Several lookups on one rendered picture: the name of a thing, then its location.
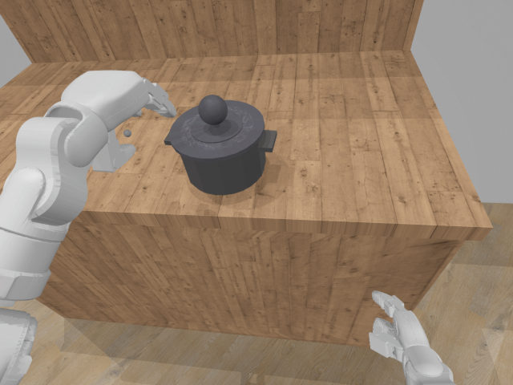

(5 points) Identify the knob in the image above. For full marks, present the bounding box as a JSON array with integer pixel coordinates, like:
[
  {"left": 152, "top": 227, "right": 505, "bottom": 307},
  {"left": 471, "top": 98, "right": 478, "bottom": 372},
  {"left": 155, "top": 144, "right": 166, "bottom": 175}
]
[{"left": 198, "top": 95, "right": 228, "bottom": 125}]

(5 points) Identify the robot right hand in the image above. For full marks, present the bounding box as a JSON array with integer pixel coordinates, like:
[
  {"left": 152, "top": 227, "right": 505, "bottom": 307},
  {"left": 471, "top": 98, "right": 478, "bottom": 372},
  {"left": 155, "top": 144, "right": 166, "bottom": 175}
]
[{"left": 369, "top": 290, "right": 430, "bottom": 364}]

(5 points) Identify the left robot forearm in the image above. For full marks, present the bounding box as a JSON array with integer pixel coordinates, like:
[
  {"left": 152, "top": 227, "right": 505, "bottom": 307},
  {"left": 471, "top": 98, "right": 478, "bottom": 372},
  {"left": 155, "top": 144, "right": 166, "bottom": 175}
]
[{"left": 0, "top": 101, "right": 108, "bottom": 307}]

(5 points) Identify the lid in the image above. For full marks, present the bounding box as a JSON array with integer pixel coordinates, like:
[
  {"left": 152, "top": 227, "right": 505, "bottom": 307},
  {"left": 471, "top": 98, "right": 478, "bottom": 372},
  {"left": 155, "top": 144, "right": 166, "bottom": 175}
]
[{"left": 169, "top": 100, "right": 265, "bottom": 162}]

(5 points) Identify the robot left hand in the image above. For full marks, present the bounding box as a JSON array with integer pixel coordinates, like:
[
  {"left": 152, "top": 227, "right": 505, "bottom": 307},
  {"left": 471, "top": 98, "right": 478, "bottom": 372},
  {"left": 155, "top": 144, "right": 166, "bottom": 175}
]
[{"left": 61, "top": 71, "right": 176, "bottom": 172}]

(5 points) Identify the pot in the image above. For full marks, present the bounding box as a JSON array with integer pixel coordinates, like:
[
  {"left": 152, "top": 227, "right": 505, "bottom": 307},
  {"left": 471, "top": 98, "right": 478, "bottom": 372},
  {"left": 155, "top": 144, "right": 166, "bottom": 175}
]
[{"left": 164, "top": 130, "right": 277, "bottom": 195}]

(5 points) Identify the left robot upper arm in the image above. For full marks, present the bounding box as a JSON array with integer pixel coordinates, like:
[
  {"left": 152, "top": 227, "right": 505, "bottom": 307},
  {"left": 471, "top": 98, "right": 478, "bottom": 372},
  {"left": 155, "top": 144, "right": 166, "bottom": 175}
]
[{"left": 0, "top": 308, "right": 38, "bottom": 385}]

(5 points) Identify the right robot forearm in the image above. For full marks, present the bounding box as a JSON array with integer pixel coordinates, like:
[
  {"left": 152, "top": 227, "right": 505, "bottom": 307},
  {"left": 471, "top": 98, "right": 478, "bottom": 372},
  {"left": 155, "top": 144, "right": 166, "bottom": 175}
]
[{"left": 402, "top": 345, "right": 456, "bottom": 385}]

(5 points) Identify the table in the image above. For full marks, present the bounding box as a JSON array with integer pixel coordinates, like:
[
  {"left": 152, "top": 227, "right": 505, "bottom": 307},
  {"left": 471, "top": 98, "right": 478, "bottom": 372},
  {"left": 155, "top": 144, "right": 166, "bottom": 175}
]
[{"left": 0, "top": 0, "right": 493, "bottom": 347}]

